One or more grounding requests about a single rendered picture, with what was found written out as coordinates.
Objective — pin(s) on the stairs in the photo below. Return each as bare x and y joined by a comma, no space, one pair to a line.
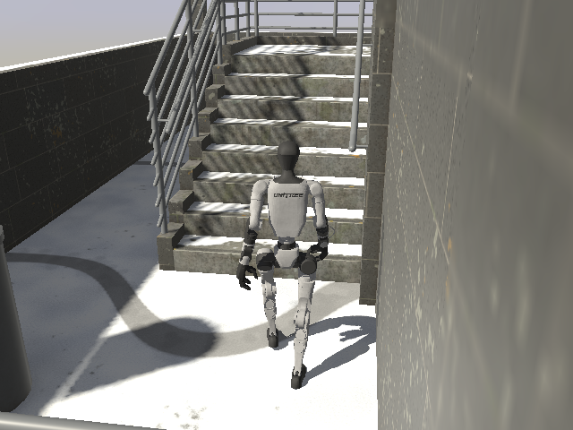
269,100

